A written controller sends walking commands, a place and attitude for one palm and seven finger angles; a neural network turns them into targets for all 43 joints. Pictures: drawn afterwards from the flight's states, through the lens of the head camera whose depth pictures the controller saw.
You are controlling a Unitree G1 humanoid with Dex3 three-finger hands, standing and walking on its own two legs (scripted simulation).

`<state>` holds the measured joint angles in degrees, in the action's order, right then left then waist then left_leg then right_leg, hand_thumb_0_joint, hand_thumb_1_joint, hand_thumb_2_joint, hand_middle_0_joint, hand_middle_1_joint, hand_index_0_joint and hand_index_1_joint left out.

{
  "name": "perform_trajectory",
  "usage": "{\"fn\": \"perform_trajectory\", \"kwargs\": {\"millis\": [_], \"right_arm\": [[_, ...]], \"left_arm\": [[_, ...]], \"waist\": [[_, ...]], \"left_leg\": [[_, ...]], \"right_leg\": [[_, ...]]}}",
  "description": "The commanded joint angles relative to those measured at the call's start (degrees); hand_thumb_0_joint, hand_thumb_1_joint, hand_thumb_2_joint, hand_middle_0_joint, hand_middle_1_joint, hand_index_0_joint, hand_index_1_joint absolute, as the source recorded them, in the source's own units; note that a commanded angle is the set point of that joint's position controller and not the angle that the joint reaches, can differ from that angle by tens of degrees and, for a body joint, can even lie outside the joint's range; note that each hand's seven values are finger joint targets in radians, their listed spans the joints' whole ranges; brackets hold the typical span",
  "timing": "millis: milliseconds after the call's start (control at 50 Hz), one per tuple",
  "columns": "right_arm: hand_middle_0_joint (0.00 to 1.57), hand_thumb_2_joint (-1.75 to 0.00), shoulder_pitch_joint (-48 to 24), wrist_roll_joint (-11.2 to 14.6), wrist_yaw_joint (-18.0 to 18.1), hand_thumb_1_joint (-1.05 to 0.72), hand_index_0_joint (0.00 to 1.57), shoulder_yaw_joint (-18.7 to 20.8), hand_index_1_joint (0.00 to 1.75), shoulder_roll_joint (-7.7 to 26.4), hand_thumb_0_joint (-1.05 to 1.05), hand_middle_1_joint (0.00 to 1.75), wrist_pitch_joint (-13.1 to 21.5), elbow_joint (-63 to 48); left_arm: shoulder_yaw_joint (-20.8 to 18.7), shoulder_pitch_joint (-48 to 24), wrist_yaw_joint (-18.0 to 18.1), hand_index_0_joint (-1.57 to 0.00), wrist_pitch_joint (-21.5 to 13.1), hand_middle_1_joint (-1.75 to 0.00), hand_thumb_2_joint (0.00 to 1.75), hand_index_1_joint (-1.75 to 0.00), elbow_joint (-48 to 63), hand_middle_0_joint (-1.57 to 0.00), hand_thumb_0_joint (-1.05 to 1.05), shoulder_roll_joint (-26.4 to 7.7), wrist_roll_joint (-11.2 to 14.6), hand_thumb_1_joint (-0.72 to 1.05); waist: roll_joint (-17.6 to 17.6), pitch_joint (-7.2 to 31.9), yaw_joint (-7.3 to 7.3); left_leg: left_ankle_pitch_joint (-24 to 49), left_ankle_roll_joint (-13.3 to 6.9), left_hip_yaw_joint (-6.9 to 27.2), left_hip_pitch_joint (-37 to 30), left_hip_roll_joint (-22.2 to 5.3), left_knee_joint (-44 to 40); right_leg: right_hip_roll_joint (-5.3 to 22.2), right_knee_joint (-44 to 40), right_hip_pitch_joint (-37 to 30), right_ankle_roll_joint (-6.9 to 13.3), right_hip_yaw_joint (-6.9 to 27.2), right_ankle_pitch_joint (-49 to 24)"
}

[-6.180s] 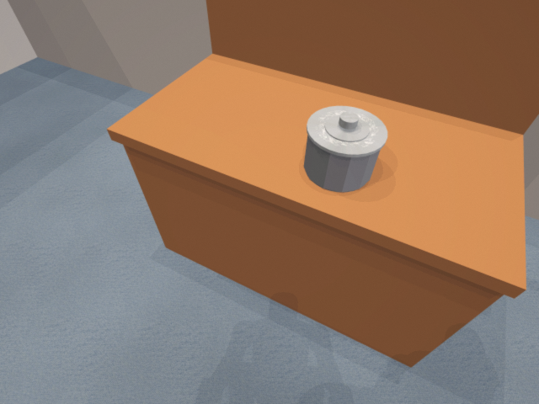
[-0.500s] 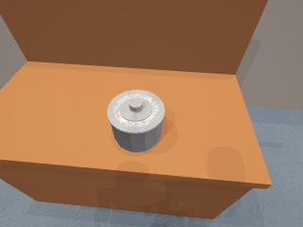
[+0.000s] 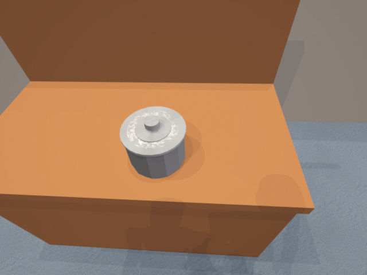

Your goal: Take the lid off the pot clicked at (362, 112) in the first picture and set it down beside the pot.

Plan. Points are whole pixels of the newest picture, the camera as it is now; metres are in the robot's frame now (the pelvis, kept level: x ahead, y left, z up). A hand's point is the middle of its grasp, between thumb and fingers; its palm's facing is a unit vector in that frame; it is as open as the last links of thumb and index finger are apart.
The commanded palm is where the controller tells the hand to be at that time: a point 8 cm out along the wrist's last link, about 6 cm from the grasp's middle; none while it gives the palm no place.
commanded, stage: come to a stop and stand still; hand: left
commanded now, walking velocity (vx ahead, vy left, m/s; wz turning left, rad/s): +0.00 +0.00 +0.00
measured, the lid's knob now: (151, 123) +0.48 +0.11 +0.05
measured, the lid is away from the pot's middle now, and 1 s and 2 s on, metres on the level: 0.00 0.00 0.00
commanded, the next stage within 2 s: look again from close up in 0.06 s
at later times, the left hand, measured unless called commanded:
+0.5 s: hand out of the picture +0.00 +0.17 -0.17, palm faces +0.00 -0.98 -0.22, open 7.3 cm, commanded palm none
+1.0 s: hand out of the picture -0.01 +0.17 -0.17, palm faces +0.01 -0.98 -0.19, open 7.3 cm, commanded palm none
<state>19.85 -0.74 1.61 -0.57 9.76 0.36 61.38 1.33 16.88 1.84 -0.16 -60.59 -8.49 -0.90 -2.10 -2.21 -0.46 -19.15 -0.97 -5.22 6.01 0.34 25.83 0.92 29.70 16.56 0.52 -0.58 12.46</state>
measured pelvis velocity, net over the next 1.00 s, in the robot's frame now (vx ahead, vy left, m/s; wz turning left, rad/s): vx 0.00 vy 0.01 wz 0.00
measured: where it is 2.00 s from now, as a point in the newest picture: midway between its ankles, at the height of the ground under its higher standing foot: outside the picture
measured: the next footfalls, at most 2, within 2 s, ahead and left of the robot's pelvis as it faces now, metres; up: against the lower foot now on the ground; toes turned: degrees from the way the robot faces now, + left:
none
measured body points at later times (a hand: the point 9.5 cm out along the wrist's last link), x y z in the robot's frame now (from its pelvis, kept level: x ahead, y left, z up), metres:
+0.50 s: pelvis +0.00 -0.01 +0.00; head +0.02 -0.02 +0.45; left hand +0.00 +0.22 -0.15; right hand -0.03 -0.21 -0.17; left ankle -0.06 +0.10 -0.74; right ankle +0.04 -0.11 -0.74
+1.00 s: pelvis +0.00 +0.01 +0.00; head +0.02 +0.00 +0.45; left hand -0.01 +0.22 -0.16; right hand -0.03 -0.19 -0.16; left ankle -0.06 +0.10 -0.74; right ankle +0.04 -0.11 -0.74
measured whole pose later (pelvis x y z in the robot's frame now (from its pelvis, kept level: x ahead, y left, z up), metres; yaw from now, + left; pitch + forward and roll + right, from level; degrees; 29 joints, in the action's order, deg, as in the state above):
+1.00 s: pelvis +0.00 +0.01 +0.00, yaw +0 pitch -1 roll +0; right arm 19.2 -0.2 2.3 -0.7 5.8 1.4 64.7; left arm 1.0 17.3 2.4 -0.2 -63.2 -7.6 -1.1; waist -0.2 -2.7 -0.1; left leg -19.1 -1.6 -5.4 5.3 0.6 25.4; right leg 1.2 28.4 15.5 -0.2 -0.4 11.8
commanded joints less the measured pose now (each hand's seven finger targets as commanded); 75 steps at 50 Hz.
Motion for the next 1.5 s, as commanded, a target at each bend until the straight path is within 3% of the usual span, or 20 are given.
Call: {"fn": "perform_trajectory", "kwargs": {"millis": [0, 160, 320, 560, 960, 1020, 1100, 1200, 1220, 1240, 1260, 1280, 1300, 1320, 1340, 1380, 1400, 1420, 1440, 1480], "right_arm": [[0.2, -0.9, 4.0, 0.09, 0.29, -0.9, 0.2, 0.5, 0.3, 3.13, 0.0, 0.3, 1.35, -0.57], [0.2, -0.9, 6.04, 0.08, 0.39, -0.9, 0.2, 0.45, 0.3, 1.97, 0.0, 0.3, 1.42, 1.63], [0.2, -0.9, 6.45, 0.08, 0.3, -0.9, 0.2, 0.7, 0.3, 1.28, 0.0, 0.3, 1.08, 2.12], [0.2, -0.9, 5.77, 0.31, 0.68, -0.9, 0.2, 0.71, 0.3, 1.18, 0.0, 0.3, 1.48, 2.43], [0.2, -0.9, 5.96, 0.5, 0.86, -0.9, 0.2, 0.51, 0.3, 0.71, 0.0, 0.3, 1.73, 3.24], [0.2, -0.9, 5.81, 0.52, 0.82, -0.9, 0.2, 0.5, 0.3, 0.43, 0.0, 0.3, 1.59, 3.33], [0.2, -0.9, 6.11, 0.55, 0.86, -0.9, 0.2, 0.52, 0.3, 0.08, 0.0, 0.3, 1.67, 3.49], [0.2, -0.9, 6.52, 0.6, 0.92, -0.9, 0.2, 0.5, 0.3, -0.07, 0.0, 0.3, 1.81, 3.83], [0.2, -0.9, -0.94, 0.72, 0.51, -0.9, 0.2, 1.22, 0.3, 4.45, 0.0, 0.3, 2.04, -0.89], [0.2, -0.9, -5.11, 4.78, 0.21, -0.9, 0.2, 0.65, 0.3, 12.62, 0.0, 0.3, 12.99, -22.05], [0.2, -0.9, -7.98, 4.96, 2.46, -0.9, 0.2, 1.12, 0.3, 7.98, 0.0, 0.3, 17.08, -18.22], [0.2, -0.9, -7.92, 5.59, 1.84, -0.9, 0.2, 0.22, 0.3, 7.24, 0.0, 0.3, 18.69, -17.31], [0.2, -0.9, -7.09, 5.16, 0.78, -0.9, 0.2, 0.32, 0.3, 8.14, 0.0, 0.3, 19.68, -17.91], [0.2, -0.9, -7.59, 3.42, 0.21, -0.9, 0.2, 0.1, 0.3, 9.62, 0.0, 0.3, 20.57, -17.88], [0.2, -0.9, -8.34, 2.08, 0.04, -0.9, 0.2, 1.03, 0.3, 10.2, 0.0, 0.3, 20.09, -17.83], [0.2, -0.9, -8.97, 1.36, -1.16, -0.9, 0.2, 3.06, 0.3, 10.68, 0.0, 0.3, 17.96, -20.72], [0.2, -0.9, -10.78, 1.51, -1.51, -0.9, 0.2, 3.74, 0.3, 10.36, 0.0, 0.3, 17.42, -22.51], [0.2, -0.9, -11.57, 1.48, -1.91, -0.9, 0.2, 3.83, 0.3, 9.9, 0.0, 0.3, 17.32, -25.64], [0.2, -0.9, -12.9, 1.62, -2.05, -0.9, 0.2, 3.87, 0.3, 9.52, 0.0, 0.3, 17.28, -28.03], [0.2, -0.9, -13.96, 1.86, -1.79, -0.9, 0.2, 4.09, 0.3, 9.07, 0.0, 0.3, 15.89, -31.01]], "left_arm": [[-1.67, 2.28, 0.48, -0.2, -0.98, -0.3, 0.9, -0.3, 1.6, -0.2, 0.0, -7.01, 0.46, 0.9], [-1.8, 1.77, 0.57, -0.2, -0.72, -0.3, 0.9, -0.3, 0.83, -0.2, 0.0, -6.21, 0.36, 0.9], [-1.88, 2.09, 0.57, -0.2, -0.61, -0.3, 0.9, -0.3, 0.57, -0.2, 0.0, -6.04, 0.21, 0.9], [-1.58, 3.43, 0.68, -0.2, -0.85, -0.3, 0.9, -0.3, -0.23, -0.2, 0.0, -5.08, 0.21, 0.9], [-1.4, 4.56, 0.85, -0.2, -0.62, -0.3, 0.9, -0.3, -1.1, -0.2, 0.0, -3.94, 0.13, 0.9], [-1.36, 4.74, 0.89, -0.2, -0.49, -0.3, 0.9, -0.3, -1.21, -0.2, 0.0, -3.83, 0.11, 0.9], [-1.33, 5.01, 0.87, -0.2, -0.41, -0.3, 0.9, -0.3, -1.31, -0.2, 0.0, -3.83, 0.17, 0.9], [-1.23, 5.51, 0.92, -0.2, -0.54, -0.3, 0.9, -0.3, -1.56, -0.2, 0.0, -3.54, 0.16, 0.9], [-1.84, 7.95, 2.94, -0.2, -1.41, -0.3, 0.9, -0.3, -4.06, -0.2, 0.0, -5.79, -0.27, 0.9], [0.64, -32.19, 2.93, -0.24, -9.87, -0.35, 0.9, -0.35, 68.45, -0.24, 0.0, -14.0, 6.54, 0.9], [-0.45, -8.94, 5.66, -0.29, -4.31, -0.4, 0.9, -0.4, 55.92, -0.29, 0.0, -11.19, 3.35, 0.9], [5.96, 2.23, 6.08, -0.33, 1.59, -0.44, 0.9, -0.44, 47.82, -0.33, 0.0, 0.12, 3.02, 0.9], [10.46, 4.15, 5.94, -0.38, 3.2, -0.49, 0.9, -0.49, 46.27, -0.38, 0.0, 4.7, 3.04, 0.9], [9.89, 1.07, 5.89, -0.42, 1.91, -0.54, 0.9, -0.54, 46.14, -0.42, 0.0, 3.22, 1.72, 0.9], [6.06, 3.61, 6.15, -0.46, 1.24, -0.59, 0.9, -0.59, 39.44, -0.46, 0.0, 0.63, 0.19, 0.9], [1.51, 10.2, 4.9, -0.55, 0.02, -0.68, 0.9, -0.68, 34.66, -0.55, 0.0, -1.2, -1.08, 0.9], [-3.55, 16.39, 4.68, -0.6, -1.1, -0.73, 0.9, -0.73, 36.75, -0.6, 0.0, -4.9, -0.58, 0.9], [-3.93, 19.42, 4.05, -0.64, -2.46, -0.78, 0.9, -0.78, 44.05, -0.64, 0.0, -5.32, -0.36, 0.9], [-4.62, 19.96, 3.66, -0.68, -3.53, -0.83, 0.9, -0.83, 50.25, -0.68, 0.0, -6.12, -0.02, 0.9], [-5.56, 19.69, 3.31, -0.77, -4.62, -0.92, 0.9, -0.92, 52.43, -0.77, 0.0, -6.51, 0.02, 0.9]], "waist": [[3.16, -1.08, 0.23], [1.67, -2.2, 0.22], [3.41, -3.57, 0.16], [1.18, -1.5, -0.11], [2.96, -2.4, 0.19], [2.68, -4.28, 0.42], [1.26, -3.71, 0.48], [2.41, -3.05, 0.54], [2.28, -1.22, 1.85], [-6.64, 25.18, 1.63], [-13.91, 22.61, 2.29], [-11.74, 12.05, 1.51], [-4.78, 5.73, 0.28], [1.96, 2.41, -0.51], [8.24, -1.08, -0.38], [14.71, -3.74, 1.38], [10.67, -1.76, 3.69], [8.38, 1.64, 4.43], [5.29, 3.47, 4.68], [6.17, 0.15, 3.43]], "left_leg": [[7.62, -0.66, 5.54, 4.95, -6.39, -5.4], [6.37, -0.65, 5.14, 5.68, -6.3, -5.59], [3.61, -0.79, 4.52, 5.85, -5.61, -5.1], [9.42, -0.76, 4.85, 3.52, -6.6, -5.01], [10.57, -1.25, 5.46, 3.88, -6.85, -5.85], [8.9, -1.34, 5.56, 5.04, -6.81, -6.19], [9.03, -1.55, 5.8, 4.84, -7.02, -6.54], [10.88, -1.68, 5.86, 4.36, -7.0, -6.16], [22.95, 0.06, 3.96, 7.51, -8.21, 2.69], [24.67, 2.82, 8.62, -0.09, -1.2, -4.72], [26.79, 4.37, 7.78, -0.63, -4.12, -3.59], [22.58, 4.57, 7.79, 3.65, -2.76, -4.6], [18.33, 3.41, 8.23, 6.31, -2.72, -4.8], [15.95, 1.75, 9.04, 6.66, -2.25, -4.53], [14.23, 0.94, 9.73, 9.5, -2.43, -4.01], [9.03, 0.6, 9.02, 14.37, -1.92, -3.83], [8.46, 1.06, 8.09, 14.7, -1.74, -4.18], [9.6, 1.36, 7.49, 14.16, -1.11, -4.1], [10.83, 1.49, 6.83, 13.66, -1.05, -3.85], [9.2, 1.2, 5.81, 15.68, -0.7, -2.86]], "right_leg": [[5.98, -5.27, -3.55, 3.69, 6.36, -7.84], [5.89, -5.7, -2.84, 3.57, 6.53, -5.14], [5.86, -7.65, -1.21, 3.43, 7.22, -0.42], [5.64, -5.66, -2.54, 3.21, 6.16, -9.15], [5.52, -5.06, -3.11, 2.63, 5.4, -9.56], [5.5, -5.59, -2.39, 2.5, 5.14, -7.45], [5.16, -5.5, -2.55, 2.45, 5.08, -6.73], [5.39, -5.25, -3.07, 2.48, 4.94, -8.67], [6.99, -0.83, -6.07, 1.31, 3.81, -28.33], [2.91, 1.57, -12.81, 1.67, 1.29, -17.92], [1.48, 1.63, -9.12, 3.01, 0.03, -7.76], [1.07, -0.96, -6.49, 1.77, -1.91, -5.69], [0.77, -2.3, -5.1, 1.26, -3.15, -5.31], [-0.07, -3.05, -4.49, 1.08, -3.98, -5.52], [-0.21, -3.08, -2.54, 0.83, -4.73, -3.88], [0.03, -2.91, -1.02, 0.48, -5.05, 1.07], [0.51, -2.84, -4.11, 0.93, -4.62, 1.76], [0.68, -2.0, -6.84, 1.03, -4.23, 0.77], [0.93, -1.54, -8.6, 1.14, -3.66, -0.69], [0.69, -1.61, -6.62, 1.14, -3.14, -0.68]]}}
